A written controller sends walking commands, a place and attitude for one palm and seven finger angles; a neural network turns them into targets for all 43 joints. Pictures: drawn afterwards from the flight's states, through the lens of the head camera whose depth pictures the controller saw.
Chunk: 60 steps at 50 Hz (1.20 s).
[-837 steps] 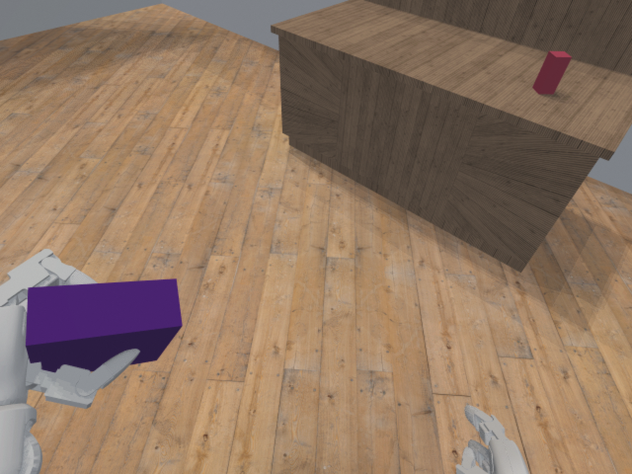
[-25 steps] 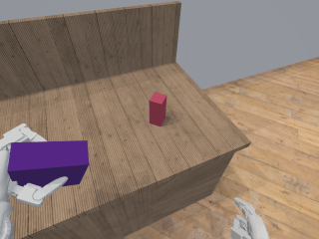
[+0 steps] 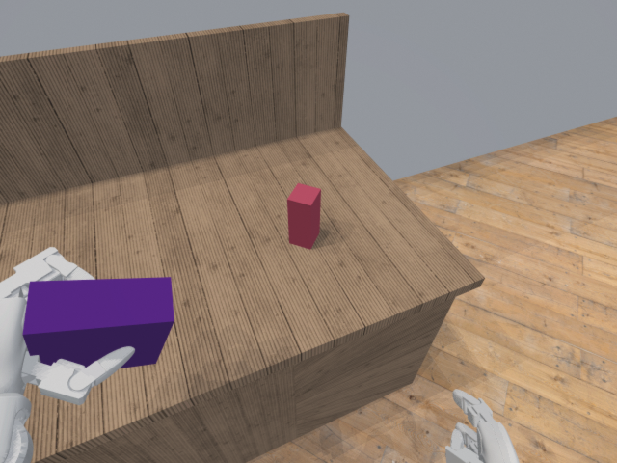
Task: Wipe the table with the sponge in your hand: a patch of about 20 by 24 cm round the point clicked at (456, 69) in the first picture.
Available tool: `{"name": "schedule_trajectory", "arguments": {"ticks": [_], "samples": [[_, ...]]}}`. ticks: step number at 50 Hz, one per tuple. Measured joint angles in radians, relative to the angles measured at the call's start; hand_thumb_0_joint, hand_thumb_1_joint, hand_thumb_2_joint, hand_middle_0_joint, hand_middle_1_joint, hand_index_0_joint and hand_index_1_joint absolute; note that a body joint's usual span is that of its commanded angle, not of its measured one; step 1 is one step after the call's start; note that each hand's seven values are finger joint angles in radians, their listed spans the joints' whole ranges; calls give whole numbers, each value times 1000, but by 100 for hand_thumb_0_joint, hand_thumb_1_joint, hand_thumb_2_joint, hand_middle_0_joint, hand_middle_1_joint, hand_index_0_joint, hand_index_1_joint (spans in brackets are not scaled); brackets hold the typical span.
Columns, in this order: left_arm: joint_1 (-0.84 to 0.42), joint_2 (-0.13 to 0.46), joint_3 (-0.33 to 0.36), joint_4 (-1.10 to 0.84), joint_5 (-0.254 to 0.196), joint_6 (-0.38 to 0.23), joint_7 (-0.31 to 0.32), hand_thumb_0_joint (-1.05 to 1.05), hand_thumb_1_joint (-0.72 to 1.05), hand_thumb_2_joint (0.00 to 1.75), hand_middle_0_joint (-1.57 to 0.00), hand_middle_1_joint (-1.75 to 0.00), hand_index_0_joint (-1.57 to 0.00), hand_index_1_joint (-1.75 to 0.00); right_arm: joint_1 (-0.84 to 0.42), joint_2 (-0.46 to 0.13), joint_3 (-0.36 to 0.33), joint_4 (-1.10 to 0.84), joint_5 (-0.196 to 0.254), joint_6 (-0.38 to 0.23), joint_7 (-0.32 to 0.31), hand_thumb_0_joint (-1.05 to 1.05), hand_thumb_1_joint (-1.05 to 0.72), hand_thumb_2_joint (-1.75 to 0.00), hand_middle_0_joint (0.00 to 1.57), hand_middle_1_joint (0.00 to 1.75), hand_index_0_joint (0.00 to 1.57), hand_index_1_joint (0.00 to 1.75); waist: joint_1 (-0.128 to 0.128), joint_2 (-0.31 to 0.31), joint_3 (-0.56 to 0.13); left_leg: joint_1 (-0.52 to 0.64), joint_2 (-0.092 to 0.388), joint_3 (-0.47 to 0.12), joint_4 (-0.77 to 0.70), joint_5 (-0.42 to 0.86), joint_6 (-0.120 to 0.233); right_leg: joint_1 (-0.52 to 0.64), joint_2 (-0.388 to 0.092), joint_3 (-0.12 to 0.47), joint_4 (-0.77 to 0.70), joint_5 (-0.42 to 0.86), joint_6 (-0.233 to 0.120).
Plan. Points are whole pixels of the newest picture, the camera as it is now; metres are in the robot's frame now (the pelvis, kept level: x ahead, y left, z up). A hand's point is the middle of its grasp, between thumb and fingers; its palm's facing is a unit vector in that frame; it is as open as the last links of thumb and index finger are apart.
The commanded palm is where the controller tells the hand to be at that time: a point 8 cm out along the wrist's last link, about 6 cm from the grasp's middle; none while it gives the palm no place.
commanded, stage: shuffle to correct the standing spot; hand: left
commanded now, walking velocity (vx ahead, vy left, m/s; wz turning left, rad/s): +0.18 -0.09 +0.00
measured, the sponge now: (123, 327) +0.22 +0.21 +0.14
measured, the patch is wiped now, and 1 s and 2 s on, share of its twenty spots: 0.00 0.00 0.00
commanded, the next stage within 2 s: none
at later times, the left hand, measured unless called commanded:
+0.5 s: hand (65, 317) +0.22 +0.26 +0.15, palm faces +0.32 -0.87 -0.38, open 9.2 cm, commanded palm +0.17 +0.30 +0.18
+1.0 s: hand (78, 311) +0.23 +0.25 +0.15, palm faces +0.31 -0.86 -0.40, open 9.2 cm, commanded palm +0.17 +0.29 +0.18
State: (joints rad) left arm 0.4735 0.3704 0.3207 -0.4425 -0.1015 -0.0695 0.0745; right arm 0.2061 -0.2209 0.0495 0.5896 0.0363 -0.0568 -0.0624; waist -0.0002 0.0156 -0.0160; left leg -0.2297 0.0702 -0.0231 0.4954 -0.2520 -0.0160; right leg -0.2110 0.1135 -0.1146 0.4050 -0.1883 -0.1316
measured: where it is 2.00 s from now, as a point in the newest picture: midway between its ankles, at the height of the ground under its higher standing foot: outside the picture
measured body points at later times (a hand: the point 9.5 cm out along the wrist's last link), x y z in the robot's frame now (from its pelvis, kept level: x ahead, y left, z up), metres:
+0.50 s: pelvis +0.01 +0.02 +0.00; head +0.00 +0.02 +0.45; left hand +0.20 +0.30 +0.17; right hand +0.18 -0.21 -0.08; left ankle +0.01 +0.16 -0.74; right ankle +0.03 -0.03 -0.74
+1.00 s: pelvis +0.01 +0.01 +0.00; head +0.01 +0.00 +0.45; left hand +0.20 +0.29 +0.18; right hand +0.19 -0.21 -0.08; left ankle +0.01 +0.16 -0.74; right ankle +0.03 -0.03 -0.74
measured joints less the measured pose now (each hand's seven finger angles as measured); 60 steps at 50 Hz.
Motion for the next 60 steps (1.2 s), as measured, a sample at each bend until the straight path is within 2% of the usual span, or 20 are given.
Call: {"name": "schedule_trajectory", "arguments": {"ticks": [20, 33, 52, 60], "samples": [[2, 4, 4, -7, 6, -4, 1, 0, -43, 105, -81, -140, -81, -140, 1, 3, -2, 2, -4, -8, 0, 1, -90, -90, 20, 30, 20, 30, -3, -8, 12, 11, -22, 10, -4, -2, -21, -4, -26, 9, 30, -22, 17], [1, 8, 6, -15, 9, -8, 0, 0, -43, 105, -81, -140, -81, -140, -6, 14, 2, -8, -8, -9, 3, 1, -90, -90, 20, 30, 21, 30, -2, -12, 21, 20, -35, 19, -22, 1, -16, -7, -39, 18, 36, -28, 28], [9, 9, 8, -19, -2, 2, 1, 0, -43, 105, -81, -140, -81, -140, -11, 0, -10, -10, -5, -3, 6, 1, -90, -90, 20, 30, 21, 30, -4, 5, 21, 14, -16, 13, -16, -4, -30, -7, -19, 12, 28, -27, 9], [15, 5, 4, -17, -5, 6, 3, 0, -43, 105, -81, -140, -81, -140, -6, -12, -18, -2, -3, 2, 5, 1, -90, -90, 20, 30, 20, 30, -7, 13, 14, 7, -4, 4, -1, -13, -21, -3, -6, 4, 19, -25, -1]]}}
